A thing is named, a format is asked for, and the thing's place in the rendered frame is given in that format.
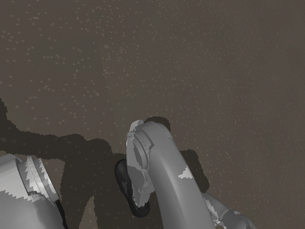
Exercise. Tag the right robot foot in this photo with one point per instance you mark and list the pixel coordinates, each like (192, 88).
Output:
(125, 185)

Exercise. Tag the left robot foot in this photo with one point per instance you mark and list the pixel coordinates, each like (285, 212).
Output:
(62, 213)

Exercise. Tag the right robot arm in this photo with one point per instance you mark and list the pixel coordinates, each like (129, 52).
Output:
(232, 219)

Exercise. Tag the right robot hand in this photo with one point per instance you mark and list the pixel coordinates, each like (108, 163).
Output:
(216, 208)

